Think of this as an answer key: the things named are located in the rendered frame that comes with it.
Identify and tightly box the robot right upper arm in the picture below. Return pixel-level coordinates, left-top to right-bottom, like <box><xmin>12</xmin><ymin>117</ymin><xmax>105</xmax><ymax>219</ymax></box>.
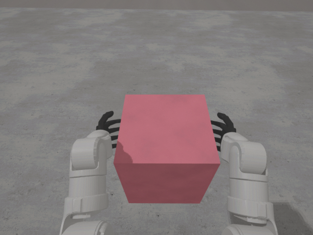
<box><xmin>222</xmin><ymin>224</ymin><xmax>274</xmax><ymax>235</ymax></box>

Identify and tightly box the left robot forearm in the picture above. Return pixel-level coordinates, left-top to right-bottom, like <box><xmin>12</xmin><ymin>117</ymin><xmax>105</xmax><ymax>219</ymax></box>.
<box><xmin>59</xmin><ymin>130</ymin><xmax>113</xmax><ymax>235</ymax></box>

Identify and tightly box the robot right hand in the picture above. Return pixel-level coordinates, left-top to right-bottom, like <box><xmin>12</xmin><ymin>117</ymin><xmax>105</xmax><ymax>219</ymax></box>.
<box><xmin>211</xmin><ymin>113</ymin><xmax>236</xmax><ymax>151</ymax></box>

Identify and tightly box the robot left hand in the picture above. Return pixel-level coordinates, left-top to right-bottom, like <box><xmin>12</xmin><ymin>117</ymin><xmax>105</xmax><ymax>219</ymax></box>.
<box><xmin>96</xmin><ymin>111</ymin><xmax>121</xmax><ymax>148</ymax></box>

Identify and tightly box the right robot forearm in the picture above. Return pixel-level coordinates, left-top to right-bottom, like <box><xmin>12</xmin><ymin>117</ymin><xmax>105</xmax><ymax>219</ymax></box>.
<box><xmin>220</xmin><ymin>132</ymin><xmax>278</xmax><ymax>235</ymax></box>

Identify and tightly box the robot left upper arm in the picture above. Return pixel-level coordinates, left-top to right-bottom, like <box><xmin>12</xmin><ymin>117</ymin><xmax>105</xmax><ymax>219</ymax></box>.
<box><xmin>62</xmin><ymin>220</ymin><xmax>114</xmax><ymax>235</ymax></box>

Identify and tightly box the carton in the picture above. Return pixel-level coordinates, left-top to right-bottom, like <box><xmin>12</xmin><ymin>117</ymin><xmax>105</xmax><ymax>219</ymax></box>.
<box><xmin>113</xmin><ymin>94</ymin><xmax>221</xmax><ymax>204</ymax></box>

